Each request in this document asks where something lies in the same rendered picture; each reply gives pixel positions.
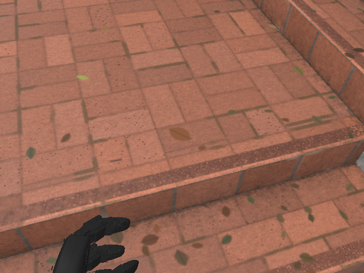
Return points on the robot left hand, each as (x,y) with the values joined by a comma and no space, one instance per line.
(78,255)

